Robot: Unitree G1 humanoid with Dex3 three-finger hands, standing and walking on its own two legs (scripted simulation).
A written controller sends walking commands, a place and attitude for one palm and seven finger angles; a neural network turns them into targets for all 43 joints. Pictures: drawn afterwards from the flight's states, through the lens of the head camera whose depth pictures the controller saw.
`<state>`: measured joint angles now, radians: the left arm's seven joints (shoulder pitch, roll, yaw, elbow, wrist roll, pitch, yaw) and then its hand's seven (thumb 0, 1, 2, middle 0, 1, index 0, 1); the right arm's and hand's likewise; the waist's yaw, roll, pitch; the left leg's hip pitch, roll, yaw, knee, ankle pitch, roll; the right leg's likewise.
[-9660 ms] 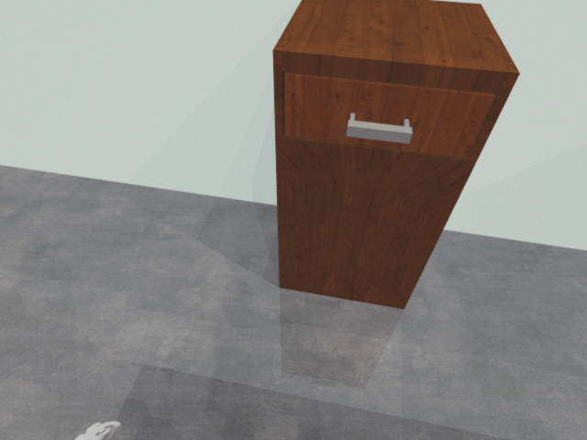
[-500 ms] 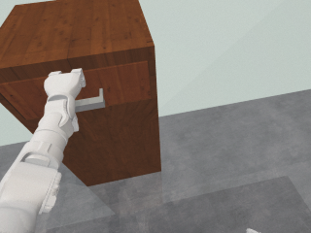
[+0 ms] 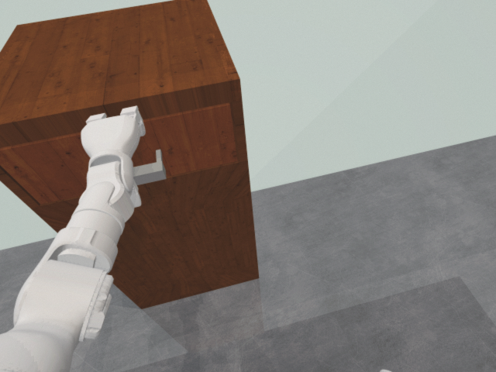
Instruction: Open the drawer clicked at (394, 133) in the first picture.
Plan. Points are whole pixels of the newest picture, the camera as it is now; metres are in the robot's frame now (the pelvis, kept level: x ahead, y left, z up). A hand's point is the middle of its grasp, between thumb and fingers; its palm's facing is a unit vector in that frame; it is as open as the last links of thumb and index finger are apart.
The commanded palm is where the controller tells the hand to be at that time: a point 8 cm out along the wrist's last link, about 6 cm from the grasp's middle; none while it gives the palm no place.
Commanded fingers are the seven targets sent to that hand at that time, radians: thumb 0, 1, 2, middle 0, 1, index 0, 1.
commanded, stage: move the hooked fingers above the handle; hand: left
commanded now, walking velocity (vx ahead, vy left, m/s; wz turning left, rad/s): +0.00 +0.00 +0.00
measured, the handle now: (129, 169) +0.49 +0.24 +0.04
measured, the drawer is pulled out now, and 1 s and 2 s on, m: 0.00 0.00 0.00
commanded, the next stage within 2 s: none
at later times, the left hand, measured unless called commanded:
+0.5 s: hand (135, 148) +0.47 +0.19 +0.12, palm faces +0.13 +0.04 -0.99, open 13.7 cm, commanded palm +0.42 +0.23 +0.16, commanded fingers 0.00 -0.50 0.30 -0.30 -1.20 -0.30 -1.20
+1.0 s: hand (117, 159) +0.45 +0.23 +0.11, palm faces +0.12 +0.04 -0.99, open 13.8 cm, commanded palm +0.43 +0.23 +0.16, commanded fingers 0.00 -0.50 0.30 -0.30 -1.20 -0.30 -1.20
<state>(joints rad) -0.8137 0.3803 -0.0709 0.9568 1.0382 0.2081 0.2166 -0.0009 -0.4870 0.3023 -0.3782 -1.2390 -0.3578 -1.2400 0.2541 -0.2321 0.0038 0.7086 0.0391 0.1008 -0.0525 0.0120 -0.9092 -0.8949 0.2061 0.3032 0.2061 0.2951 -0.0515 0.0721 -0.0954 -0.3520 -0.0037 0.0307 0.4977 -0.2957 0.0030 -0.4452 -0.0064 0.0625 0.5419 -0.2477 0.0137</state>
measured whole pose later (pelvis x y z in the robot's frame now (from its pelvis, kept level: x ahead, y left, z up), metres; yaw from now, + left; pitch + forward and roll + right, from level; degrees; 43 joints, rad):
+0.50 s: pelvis +0.00 +0.00 +0.00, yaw +2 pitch +9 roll +1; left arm -0.85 0.35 -0.15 0.92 1.05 0.18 0.28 0.00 -0.49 0.30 -0.41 -1.28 -0.34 -1.23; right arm 0.21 -0.25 -0.01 0.72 0.03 0.08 -0.04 0.01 -0.91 -0.90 0.20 0.30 0.20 0.29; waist -0.03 0.06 -0.10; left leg -0.38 0.00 0.00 0.52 -0.30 -0.01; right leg -0.46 -0.01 0.03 0.55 -0.26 0.00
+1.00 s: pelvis +0.00 -0.01 +0.00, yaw +3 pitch +9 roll +0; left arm -0.82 0.43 -0.15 0.89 1.04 0.12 0.28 0.00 -0.49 0.30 -0.32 -1.20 -0.32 -1.20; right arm 0.24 -0.28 -0.04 0.73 0.04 0.04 -0.06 0.01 -0.91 -0.90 0.20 0.30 0.20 0.29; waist -0.03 0.04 -0.08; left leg -0.40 0.00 -0.03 0.55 -0.31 -0.02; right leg -0.46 -0.01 0.00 0.57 -0.27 -0.01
